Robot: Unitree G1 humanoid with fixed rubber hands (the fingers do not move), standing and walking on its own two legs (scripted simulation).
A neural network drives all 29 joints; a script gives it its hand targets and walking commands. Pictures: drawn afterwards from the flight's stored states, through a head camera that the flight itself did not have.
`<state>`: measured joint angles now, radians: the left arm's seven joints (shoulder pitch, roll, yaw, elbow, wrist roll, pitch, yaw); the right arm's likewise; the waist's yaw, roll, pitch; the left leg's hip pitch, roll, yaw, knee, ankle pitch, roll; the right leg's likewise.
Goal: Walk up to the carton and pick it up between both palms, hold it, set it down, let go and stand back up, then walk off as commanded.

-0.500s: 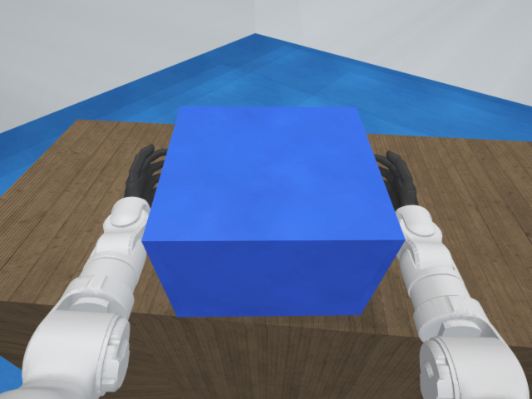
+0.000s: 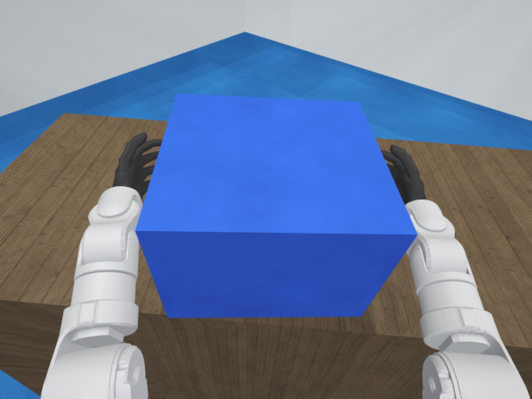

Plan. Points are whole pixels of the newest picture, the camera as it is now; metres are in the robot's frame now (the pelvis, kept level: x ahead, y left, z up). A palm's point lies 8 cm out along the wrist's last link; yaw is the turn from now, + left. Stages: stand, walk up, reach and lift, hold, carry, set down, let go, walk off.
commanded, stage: reach and lift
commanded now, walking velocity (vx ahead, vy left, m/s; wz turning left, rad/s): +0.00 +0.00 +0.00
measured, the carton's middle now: (268, 204) +0.41 -0.02 +0.09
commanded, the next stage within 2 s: hold in 1.60 s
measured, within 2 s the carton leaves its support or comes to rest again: neither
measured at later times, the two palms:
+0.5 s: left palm (124, 168) +0.38 +0.17 +0.20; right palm (428, 184) +0.34 -0.23 +0.19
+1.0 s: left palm (111, 159) +0.37 +0.18 +0.22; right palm (427, 167) +0.35 -0.22 +0.22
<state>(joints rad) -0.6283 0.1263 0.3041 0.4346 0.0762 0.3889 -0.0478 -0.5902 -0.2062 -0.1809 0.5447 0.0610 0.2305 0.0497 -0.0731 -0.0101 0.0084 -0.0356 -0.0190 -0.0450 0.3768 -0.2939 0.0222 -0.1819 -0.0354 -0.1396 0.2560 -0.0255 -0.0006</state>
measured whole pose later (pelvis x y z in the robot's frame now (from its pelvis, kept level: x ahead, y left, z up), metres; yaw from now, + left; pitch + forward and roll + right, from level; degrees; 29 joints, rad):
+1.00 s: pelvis +0.00 +0.00 +0.00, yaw -1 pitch -4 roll -1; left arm -0.67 0.14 0.33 0.20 0.13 0.71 -0.08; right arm -0.70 -0.24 -0.16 0.45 0.17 0.48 0.03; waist -0.09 -0.02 -0.04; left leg 0.00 -0.02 -0.03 0.35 -0.28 0.03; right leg -0.15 -0.04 -0.13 0.22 0.00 0.00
